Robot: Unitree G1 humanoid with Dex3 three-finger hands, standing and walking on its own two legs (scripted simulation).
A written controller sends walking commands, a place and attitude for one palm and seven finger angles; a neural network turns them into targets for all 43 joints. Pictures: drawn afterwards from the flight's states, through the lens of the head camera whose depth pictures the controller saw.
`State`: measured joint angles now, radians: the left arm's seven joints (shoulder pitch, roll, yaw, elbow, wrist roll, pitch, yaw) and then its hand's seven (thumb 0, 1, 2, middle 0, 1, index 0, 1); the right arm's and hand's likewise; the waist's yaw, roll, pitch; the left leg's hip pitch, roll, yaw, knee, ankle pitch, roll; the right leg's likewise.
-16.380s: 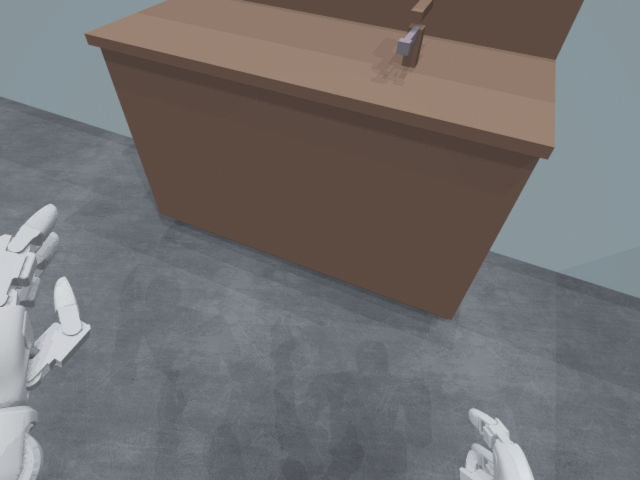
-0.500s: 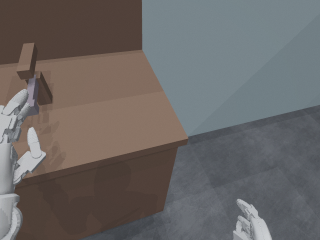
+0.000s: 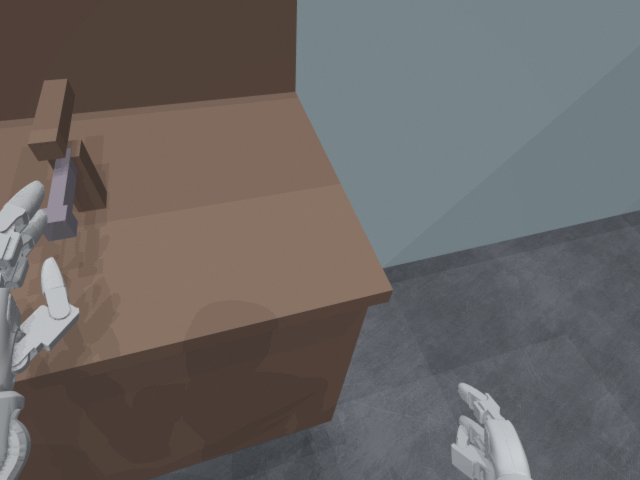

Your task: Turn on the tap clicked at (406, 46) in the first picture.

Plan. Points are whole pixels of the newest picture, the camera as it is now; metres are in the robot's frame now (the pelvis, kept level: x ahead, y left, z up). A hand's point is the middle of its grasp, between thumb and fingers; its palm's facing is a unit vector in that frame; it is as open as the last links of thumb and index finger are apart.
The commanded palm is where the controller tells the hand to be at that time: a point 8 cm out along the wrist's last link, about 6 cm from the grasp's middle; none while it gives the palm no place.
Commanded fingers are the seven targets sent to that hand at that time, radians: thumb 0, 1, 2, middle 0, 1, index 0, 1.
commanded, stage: come to a stop and stand still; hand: left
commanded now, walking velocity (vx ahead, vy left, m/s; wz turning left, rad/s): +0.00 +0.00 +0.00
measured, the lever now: (58, 223) +0.34 +0.34 +0.13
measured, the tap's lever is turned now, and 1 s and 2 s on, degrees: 0 0 0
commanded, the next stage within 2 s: look again from close up in 0.92 s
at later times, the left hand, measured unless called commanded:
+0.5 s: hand (70, 331) +0.21 +0.25 +0.14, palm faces +0.37 -0.83 -0.42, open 7.4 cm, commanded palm +0.15 +0.27 +0.18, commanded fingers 0.00 0.90 0.90 -0.20 -0.30 -0.20 -0.30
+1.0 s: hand (61, 315) +0.22 +0.26 +0.15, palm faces +0.40 -0.84 -0.36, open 7.4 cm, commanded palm +0.16 +0.29 +0.18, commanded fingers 0.00 0.90 0.90 -0.20 -0.30 -0.20 -0.30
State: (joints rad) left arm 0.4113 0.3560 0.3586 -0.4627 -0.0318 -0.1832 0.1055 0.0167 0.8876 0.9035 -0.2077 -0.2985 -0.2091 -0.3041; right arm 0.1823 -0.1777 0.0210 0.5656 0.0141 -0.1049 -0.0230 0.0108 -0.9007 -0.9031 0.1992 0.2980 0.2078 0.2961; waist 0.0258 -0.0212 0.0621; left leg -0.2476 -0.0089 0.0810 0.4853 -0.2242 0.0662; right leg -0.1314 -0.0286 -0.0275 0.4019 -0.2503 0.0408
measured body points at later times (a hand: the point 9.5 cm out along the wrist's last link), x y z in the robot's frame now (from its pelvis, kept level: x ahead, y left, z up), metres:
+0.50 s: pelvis -0.01 -0.01 +0.00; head +0.02 +0.01 +0.45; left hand +0.18 +0.30 +0.16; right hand +0.15 -0.24 -0.08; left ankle +0.03 +0.07 -0.74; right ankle -0.02 -0.15 -0.74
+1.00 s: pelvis +0.00 +0.01 +0.00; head +0.03 +0.03 +0.45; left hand +0.19 +0.30 +0.17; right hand +0.19 -0.21 -0.07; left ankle +0.03 +0.07 -0.74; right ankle -0.02 -0.15 -0.74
